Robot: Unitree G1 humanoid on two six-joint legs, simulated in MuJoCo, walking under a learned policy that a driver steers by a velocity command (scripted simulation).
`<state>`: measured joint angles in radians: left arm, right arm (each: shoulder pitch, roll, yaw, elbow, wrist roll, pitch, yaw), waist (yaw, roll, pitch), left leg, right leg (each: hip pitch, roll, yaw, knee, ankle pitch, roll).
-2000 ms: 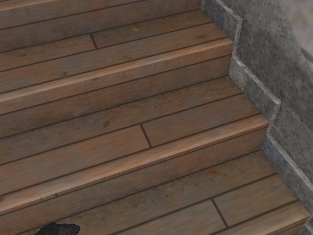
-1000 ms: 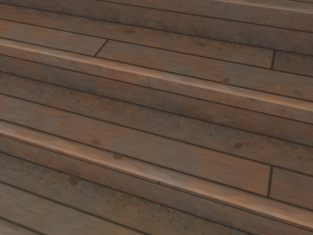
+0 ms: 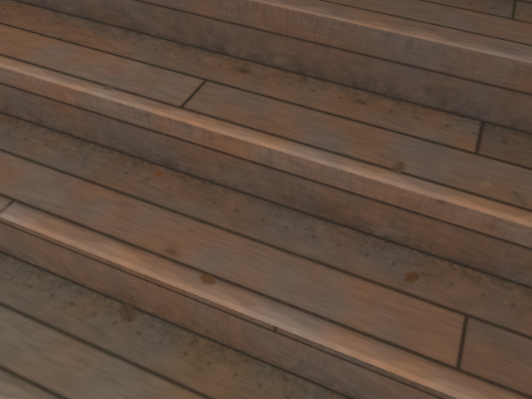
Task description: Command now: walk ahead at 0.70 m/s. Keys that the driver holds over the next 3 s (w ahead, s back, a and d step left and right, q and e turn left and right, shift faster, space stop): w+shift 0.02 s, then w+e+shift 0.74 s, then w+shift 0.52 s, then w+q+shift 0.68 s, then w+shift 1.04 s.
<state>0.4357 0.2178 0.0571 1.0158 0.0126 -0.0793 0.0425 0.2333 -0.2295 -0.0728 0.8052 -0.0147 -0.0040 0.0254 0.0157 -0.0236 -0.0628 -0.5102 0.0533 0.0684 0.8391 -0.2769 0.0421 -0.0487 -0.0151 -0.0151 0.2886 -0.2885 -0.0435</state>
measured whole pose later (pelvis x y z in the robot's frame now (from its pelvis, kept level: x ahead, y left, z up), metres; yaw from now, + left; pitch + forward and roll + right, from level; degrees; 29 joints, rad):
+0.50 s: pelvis +0.25 +0.01 +0.03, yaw -16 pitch +4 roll -2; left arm 0.02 0.13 -0.03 0.64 -0.01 0.02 0.01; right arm 0.51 -0.13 0.00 1.00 0.03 -0.11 -0.02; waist 0.03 -0.02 -0.09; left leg -0.04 0.12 0.30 0.62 -0.03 0.05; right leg -0.80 0.12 -0.22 1.30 -0.65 -0.25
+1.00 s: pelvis +0.64 -0.12 +0.28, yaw -40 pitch +3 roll +5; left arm 0.17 0.23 0.08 0.66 0.06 -0.11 -0.03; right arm 0.28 -0.23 -0.08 0.85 -0.03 -0.09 -0.01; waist 0.01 -0.06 -0.07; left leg -0.50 -0.02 0.14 0.92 -0.46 0.01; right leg -0.78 0.15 0.16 2.01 -0.15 -0.19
